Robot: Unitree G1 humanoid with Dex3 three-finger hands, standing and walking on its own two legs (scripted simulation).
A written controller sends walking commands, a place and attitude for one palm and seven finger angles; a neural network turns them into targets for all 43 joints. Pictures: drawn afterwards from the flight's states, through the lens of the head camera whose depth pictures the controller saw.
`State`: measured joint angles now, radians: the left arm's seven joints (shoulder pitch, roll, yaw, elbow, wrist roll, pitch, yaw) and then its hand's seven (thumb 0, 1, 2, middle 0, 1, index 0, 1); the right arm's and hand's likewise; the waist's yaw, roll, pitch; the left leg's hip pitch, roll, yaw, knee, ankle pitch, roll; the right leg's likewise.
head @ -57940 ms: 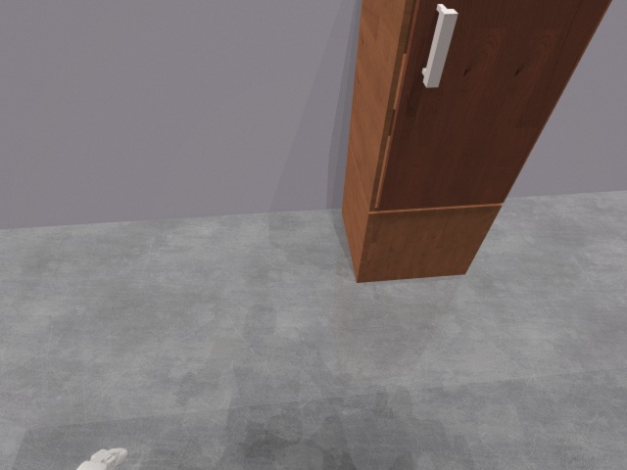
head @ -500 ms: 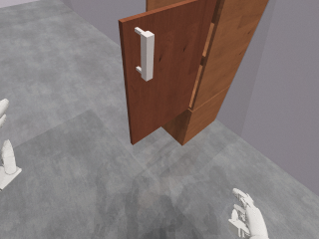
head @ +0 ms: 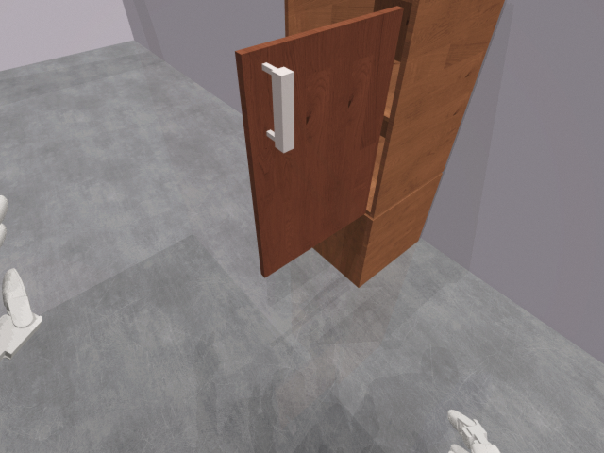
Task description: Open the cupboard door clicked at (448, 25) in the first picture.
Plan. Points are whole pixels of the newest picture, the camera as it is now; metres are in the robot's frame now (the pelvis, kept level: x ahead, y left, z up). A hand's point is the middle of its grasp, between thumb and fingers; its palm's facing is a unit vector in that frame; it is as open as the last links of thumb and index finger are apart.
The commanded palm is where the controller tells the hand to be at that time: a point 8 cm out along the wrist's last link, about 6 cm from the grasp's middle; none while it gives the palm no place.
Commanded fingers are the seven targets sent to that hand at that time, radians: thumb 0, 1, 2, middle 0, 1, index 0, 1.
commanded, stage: let the arm hang, fingers relaxed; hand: left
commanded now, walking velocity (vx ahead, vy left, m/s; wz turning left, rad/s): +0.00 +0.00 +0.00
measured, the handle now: (276, 107) +0.63 +0.08 +0.16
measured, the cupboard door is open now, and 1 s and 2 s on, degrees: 89 89 89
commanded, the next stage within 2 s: look to check the result in 1.18 s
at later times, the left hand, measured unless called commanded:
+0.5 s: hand out of the picture -0.01 +0.18 -0.17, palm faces +0.11 -0.97 -0.23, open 7.0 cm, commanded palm none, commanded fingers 0.00 0.90 0.90 -0.20 -0.30 -0.20 -0.30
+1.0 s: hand out of the picture +0.02 +0.22 -0.15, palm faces +0.08 -0.96 -0.28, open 7.4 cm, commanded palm none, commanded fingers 0.00 0.90 0.90 -0.20 -0.30 -0.20 -0.30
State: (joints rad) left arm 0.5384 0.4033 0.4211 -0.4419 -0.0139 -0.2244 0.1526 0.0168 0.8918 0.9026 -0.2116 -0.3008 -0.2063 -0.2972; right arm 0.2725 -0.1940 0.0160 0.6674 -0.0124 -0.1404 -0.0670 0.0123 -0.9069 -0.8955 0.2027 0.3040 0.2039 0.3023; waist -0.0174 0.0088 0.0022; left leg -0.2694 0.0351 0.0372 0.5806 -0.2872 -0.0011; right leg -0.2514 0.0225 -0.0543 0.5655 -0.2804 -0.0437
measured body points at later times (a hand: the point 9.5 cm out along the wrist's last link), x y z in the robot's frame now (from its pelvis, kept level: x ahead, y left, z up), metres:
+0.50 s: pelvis -0.01 -0.02 +0.00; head +0.02 -0.01 +0.45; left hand -0.01 +0.23 -0.15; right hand +0.03 -0.26 -0.15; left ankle -0.02 +0.11 -0.73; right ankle +0.01 -0.10 -0.73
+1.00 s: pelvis -0.03 +0.00 +0.01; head -0.01 -0.01 +0.46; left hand +0.02 +0.27 -0.13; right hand +0.02 -0.25 -0.15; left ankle -0.02 +0.11 -0.73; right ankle +0.01 -0.10 -0.73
